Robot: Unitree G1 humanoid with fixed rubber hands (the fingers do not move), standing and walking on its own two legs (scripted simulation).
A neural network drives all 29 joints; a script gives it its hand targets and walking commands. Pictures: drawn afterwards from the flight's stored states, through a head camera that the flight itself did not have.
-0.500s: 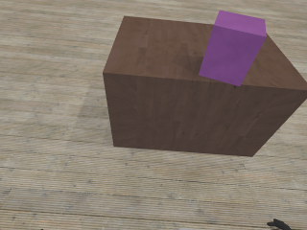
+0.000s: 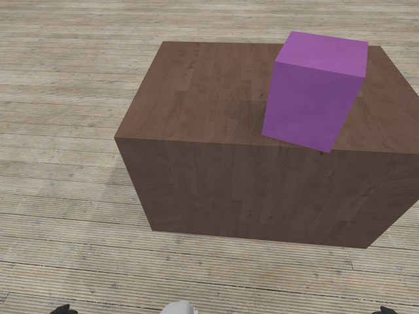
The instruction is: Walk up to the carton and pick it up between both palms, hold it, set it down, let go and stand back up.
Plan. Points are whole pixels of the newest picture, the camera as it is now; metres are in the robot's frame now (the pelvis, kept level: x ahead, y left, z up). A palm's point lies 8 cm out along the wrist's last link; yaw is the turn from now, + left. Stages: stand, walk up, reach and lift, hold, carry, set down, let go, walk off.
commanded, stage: walk up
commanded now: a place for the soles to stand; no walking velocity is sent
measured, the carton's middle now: (310, 92) +0.73 -0.22 +0.03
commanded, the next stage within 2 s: none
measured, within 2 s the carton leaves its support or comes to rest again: neither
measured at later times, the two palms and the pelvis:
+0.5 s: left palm (145, 234) +0.31 +0.20 -0.08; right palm out of the picture +0.22 -0.48 -0.07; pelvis +0.17 -0.12 -0.03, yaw -2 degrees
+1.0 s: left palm (184, 212) +0.38 +0.12 -0.09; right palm out of the picture +0.39 -0.54 -0.06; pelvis +0.28 -0.21 -0.01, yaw +0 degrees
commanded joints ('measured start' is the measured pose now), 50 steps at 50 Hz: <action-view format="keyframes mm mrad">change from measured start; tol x32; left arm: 1 -76 209 63 -96 1 -14 -5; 50 -60 284 59 79 -31 -20 45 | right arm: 1 63 -163 -75 -59 8 -32 -3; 50 -92 -142 -33 -42 12 -7 4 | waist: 1 -48 -197 -7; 18 -74 213 -2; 23 118 -312 -109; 50 -52 -30 -98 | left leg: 1 180 -1 31 -247 168 13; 4 522 43 -106 -398 24 55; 6 462 429 -834 -726 -488 233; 16 217 244 -121 -528 262 176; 25 -292 -46 -207 419 -188 19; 36 403 -13 10 -342 211 20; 39 283 405 -704 -651 -211 238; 50 -3 103 -52 -174 250 5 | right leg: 1 -141 -170 228 -269 -174 -157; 8 -561 -11 252 628 -211 31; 21 188 62 -27 48 2 -9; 24 224 -333 795 -386 -250 -256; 33 -109 -203 293 -275 -57 -189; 41 -330 1 223 459 -259 38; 50 167 -104 336 -211 173 -14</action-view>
